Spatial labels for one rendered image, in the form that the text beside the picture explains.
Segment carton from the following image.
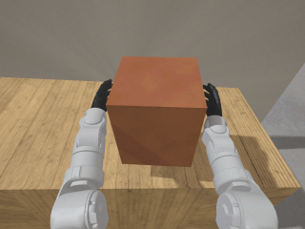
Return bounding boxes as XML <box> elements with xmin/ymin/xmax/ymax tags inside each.
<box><xmin>106</xmin><ymin>56</ymin><xmax>208</xmax><ymax>168</ymax></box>

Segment right robot hand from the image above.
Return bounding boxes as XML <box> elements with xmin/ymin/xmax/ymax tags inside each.
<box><xmin>202</xmin><ymin>83</ymin><xmax>222</xmax><ymax>117</ymax></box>

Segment right robot forearm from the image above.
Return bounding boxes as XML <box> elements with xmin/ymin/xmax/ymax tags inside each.
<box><xmin>201</xmin><ymin>114</ymin><xmax>278</xmax><ymax>227</ymax></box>

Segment left robot forearm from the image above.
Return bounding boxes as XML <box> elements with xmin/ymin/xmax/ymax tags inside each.
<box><xmin>50</xmin><ymin>108</ymin><xmax>107</xmax><ymax>225</ymax></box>

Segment pedestal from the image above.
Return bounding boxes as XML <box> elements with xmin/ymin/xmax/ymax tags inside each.
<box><xmin>0</xmin><ymin>76</ymin><xmax>301</xmax><ymax>229</ymax></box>

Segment left robot upper arm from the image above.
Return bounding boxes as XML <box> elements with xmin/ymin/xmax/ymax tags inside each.
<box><xmin>51</xmin><ymin>189</ymin><xmax>109</xmax><ymax>229</ymax></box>

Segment left robot hand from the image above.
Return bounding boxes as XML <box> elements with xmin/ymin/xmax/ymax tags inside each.
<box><xmin>91</xmin><ymin>79</ymin><xmax>112</xmax><ymax>112</ymax></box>

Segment right robot upper arm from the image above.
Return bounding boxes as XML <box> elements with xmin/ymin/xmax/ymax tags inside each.
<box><xmin>215</xmin><ymin>190</ymin><xmax>278</xmax><ymax>229</ymax></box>

